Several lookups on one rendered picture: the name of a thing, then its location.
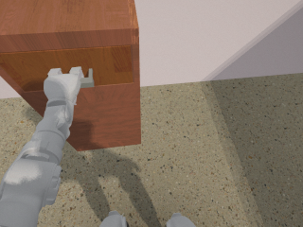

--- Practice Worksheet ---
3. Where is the cabinet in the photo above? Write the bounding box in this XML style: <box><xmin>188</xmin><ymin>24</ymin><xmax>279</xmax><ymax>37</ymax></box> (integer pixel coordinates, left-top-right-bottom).
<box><xmin>0</xmin><ymin>0</ymin><xmax>141</xmax><ymax>151</ymax></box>

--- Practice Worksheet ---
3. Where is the left robot upper arm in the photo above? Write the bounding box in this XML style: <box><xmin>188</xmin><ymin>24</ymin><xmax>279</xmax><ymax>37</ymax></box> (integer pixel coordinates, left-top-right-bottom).
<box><xmin>0</xmin><ymin>158</ymin><xmax>62</xmax><ymax>227</ymax></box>

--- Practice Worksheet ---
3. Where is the robot left hand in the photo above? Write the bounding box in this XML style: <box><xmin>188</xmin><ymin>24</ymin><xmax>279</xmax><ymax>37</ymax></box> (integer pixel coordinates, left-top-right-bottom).
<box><xmin>44</xmin><ymin>66</ymin><xmax>84</xmax><ymax>106</ymax></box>

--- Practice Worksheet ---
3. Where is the handle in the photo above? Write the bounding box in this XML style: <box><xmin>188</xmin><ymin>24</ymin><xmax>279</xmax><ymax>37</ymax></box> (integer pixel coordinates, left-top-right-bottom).
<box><xmin>80</xmin><ymin>68</ymin><xmax>95</xmax><ymax>88</ymax></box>

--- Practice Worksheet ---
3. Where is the robot left thigh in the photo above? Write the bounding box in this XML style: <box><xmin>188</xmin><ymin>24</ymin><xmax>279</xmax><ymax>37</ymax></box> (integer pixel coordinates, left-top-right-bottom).
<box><xmin>99</xmin><ymin>215</ymin><xmax>127</xmax><ymax>227</ymax></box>

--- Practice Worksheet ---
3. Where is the left robot forearm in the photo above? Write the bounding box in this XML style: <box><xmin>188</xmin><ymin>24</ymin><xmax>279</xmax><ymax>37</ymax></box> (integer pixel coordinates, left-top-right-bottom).
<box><xmin>0</xmin><ymin>97</ymin><xmax>74</xmax><ymax>200</ymax></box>

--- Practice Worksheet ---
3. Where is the robot right thigh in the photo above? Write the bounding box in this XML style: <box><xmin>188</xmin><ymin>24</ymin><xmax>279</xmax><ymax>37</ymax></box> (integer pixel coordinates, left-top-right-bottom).
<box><xmin>166</xmin><ymin>216</ymin><xmax>196</xmax><ymax>227</ymax></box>

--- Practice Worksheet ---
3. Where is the drawer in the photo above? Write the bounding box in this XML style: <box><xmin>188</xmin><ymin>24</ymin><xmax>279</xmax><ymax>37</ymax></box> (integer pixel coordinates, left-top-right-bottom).
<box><xmin>0</xmin><ymin>44</ymin><xmax>134</xmax><ymax>92</ymax></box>

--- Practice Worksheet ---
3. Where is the robot thigh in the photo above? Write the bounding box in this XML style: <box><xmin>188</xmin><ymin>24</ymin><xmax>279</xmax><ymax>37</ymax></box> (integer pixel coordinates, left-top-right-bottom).
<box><xmin>99</xmin><ymin>215</ymin><xmax>127</xmax><ymax>227</ymax></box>
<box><xmin>166</xmin><ymin>216</ymin><xmax>196</xmax><ymax>227</ymax></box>

